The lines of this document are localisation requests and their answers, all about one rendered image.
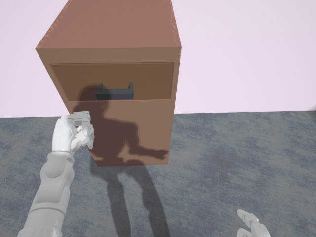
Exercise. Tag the handle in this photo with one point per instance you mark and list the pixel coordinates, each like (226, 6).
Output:
(114, 94)

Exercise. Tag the left robot forearm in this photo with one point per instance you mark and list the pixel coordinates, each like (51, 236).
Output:
(50, 204)

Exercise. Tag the drawer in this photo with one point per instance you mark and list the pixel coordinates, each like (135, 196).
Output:
(151, 80)

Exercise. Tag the robot left hand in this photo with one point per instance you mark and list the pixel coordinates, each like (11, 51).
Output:
(65, 132)

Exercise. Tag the robot right hand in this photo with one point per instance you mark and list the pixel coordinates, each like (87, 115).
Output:
(257, 229)

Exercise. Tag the cabinet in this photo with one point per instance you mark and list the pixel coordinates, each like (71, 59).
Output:
(126, 132)

